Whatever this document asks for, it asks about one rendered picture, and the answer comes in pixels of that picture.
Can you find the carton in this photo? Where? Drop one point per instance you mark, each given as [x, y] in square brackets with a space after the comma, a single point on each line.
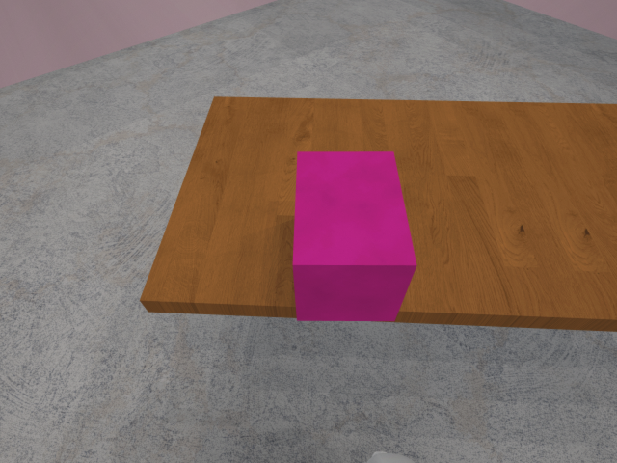
[353, 255]

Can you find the table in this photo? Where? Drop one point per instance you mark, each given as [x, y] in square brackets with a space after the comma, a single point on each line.
[512, 208]

